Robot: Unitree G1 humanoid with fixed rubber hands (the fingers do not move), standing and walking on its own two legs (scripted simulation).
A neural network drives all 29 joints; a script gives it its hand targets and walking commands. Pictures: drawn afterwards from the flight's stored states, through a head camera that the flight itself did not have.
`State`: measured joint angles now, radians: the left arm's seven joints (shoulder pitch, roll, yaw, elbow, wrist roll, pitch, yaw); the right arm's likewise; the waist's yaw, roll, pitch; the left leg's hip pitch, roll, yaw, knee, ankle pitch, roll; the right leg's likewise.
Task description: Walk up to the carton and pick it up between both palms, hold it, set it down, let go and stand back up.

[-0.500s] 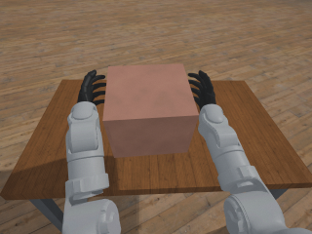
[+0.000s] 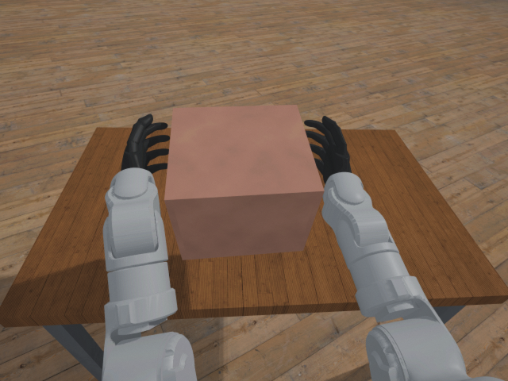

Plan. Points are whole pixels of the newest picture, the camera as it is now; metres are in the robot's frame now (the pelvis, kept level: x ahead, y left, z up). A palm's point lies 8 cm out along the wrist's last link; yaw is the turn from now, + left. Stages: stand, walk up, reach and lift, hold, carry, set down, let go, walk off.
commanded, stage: hold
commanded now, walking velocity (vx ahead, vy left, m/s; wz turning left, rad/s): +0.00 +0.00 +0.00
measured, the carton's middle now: (240, 181) +0.38 +0.01 +0.14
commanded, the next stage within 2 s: none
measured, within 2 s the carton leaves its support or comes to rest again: neither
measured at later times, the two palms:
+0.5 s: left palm (139, 171) +0.35 +0.15 +0.19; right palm (336, 171) +0.35 -0.14 +0.17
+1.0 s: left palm (136, 172) +0.35 +0.15 +0.19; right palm (334, 171) +0.35 -0.13 +0.17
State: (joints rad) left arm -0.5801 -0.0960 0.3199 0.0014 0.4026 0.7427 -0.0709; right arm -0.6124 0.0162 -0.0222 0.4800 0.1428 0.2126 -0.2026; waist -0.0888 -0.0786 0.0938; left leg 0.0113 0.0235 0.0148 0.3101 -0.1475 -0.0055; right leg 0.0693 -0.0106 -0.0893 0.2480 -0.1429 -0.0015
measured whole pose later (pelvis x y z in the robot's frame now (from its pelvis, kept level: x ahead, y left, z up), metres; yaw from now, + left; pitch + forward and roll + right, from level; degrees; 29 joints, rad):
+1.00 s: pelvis +0.00 +0.00 +0.00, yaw +0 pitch -11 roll -1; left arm -0.58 -0.09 0.32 0.00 0.41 0.76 -0.08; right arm -0.61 0.03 -0.03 0.47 0.13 0.22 -0.21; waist -0.08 -0.08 0.11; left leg 0.03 0.02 0.02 0.30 -0.14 -0.01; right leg 0.08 -0.01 -0.09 0.25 -0.14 -0.01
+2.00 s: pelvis +0.00 +0.00 +0.00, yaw +1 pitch -11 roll -1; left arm -0.57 -0.09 0.32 -0.02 0.40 0.75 -0.08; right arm -0.60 0.02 -0.01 0.46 0.13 0.21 -0.22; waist -0.09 -0.08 0.11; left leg 0.02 0.02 0.01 0.31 -0.14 -0.01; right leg 0.08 -0.01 -0.10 0.25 -0.15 0.00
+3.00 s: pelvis +0.00 +0.00 +0.00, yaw +1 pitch -10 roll -1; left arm -0.56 -0.09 0.31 -0.03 0.39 0.74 -0.08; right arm -0.58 0.02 0.00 0.42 0.14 0.21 -0.23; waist -0.10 -0.08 0.11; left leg 0.01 0.02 0.01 0.31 -0.14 0.00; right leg 0.08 -0.01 -0.11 0.25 -0.14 0.00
